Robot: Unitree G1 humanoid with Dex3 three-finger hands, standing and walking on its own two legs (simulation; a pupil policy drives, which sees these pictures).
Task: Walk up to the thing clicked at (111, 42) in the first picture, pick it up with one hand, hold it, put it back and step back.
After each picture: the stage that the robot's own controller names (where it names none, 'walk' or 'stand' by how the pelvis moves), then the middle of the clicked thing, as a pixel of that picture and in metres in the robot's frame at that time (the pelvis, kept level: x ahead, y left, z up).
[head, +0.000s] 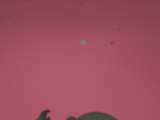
stand; (111, 42) +1.93 -0.53 -0.72
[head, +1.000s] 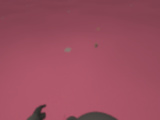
walk; (96, 45) +1.83 -0.03 -0.69
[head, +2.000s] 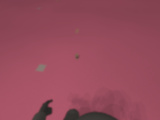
walk; (76, 56) +1.20 +0.31 -0.71
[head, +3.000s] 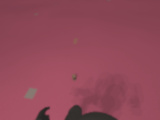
walk; (74, 77) +0.71 +0.32 -0.72
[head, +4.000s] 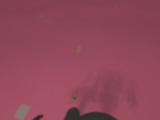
walk; (74, 96) +0.43 +0.23 -0.71
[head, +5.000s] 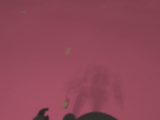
stand; (65, 105) +0.30 +0.25 -0.71
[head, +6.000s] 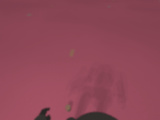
stand; (68, 108) +0.27 +0.23 -0.72
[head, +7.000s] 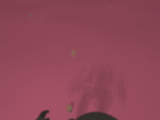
stand; (69, 108) +0.27 +0.21 -0.73
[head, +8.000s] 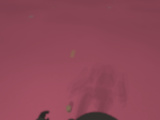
stand; (68, 109) +0.27 +0.23 -0.73
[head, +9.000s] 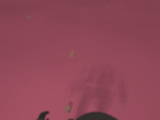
stand; (68, 109) +0.27 +0.24 -0.73
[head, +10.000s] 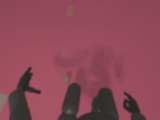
go down; (66, 80) +0.32 +0.23 -0.47
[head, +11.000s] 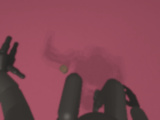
go down; (64, 69) +0.37 +0.24 -0.32
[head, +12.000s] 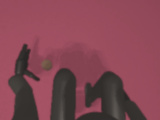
close in; (47, 65) +0.35 +0.26 -0.25
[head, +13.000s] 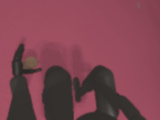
close; (29, 64) +0.36 +0.27 -0.22
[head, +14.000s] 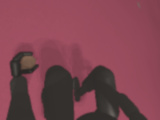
lift; (27, 63) +0.35 +0.27 -0.22
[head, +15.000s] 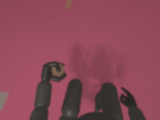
lift; (59, 72) +0.31 +0.21 -0.03
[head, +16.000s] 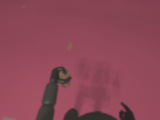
hold; (65, 78) +0.31 +0.18 +0.00
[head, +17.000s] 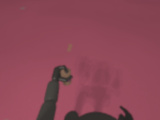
hold; (66, 77) +0.33 +0.17 +0.00
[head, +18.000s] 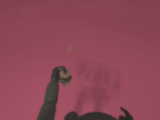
crouch; (65, 77) +0.32 +0.18 +0.00
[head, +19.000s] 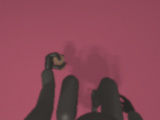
lower; (59, 62) +0.40 +0.20 -0.10
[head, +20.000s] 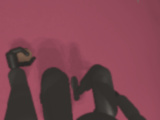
lower; (25, 58) +0.40 +0.27 -0.23
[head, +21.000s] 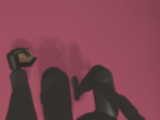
lower; (26, 58) +0.39 +0.27 -0.23
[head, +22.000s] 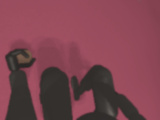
lower; (25, 59) +0.39 +0.27 -0.22
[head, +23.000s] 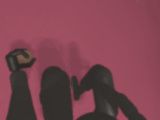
lower; (25, 59) +0.38 +0.27 -0.22
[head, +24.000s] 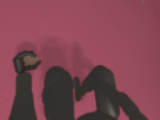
loosen; (30, 60) +0.37 +0.26 -0.23
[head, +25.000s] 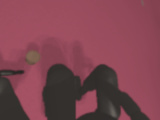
rise; (32, 58) +0.37 +0.25 -0.21
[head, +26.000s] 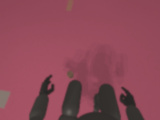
walk; (70, 74) +0.37 +0.20 -0.44
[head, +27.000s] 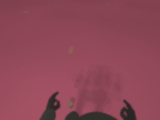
stand; (70, 104) +0.31 +0.19 -0.66
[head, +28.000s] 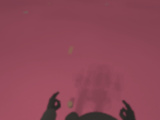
stand; (70, 104) +0.31 +0.19 -0.67
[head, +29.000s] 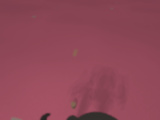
stand; (73, 105) +0.32 +0.18 -0.72
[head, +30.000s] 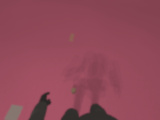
walk; (73, 90) +0.37 +0.12 -0.70
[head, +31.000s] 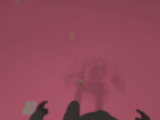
walk; (80, 82) +0.51 +0.12 -0.69
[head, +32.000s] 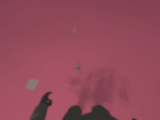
walk; (77, 67) +0.78 +0.21 -0.69
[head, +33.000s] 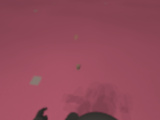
stand; (78, 67) +0.97 +0.22 -0.70
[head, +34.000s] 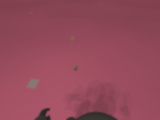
stand; (75, 68) +0.96 +0.26 -0.73
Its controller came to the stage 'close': yes
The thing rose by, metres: 0.71
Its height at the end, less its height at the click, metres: +0.00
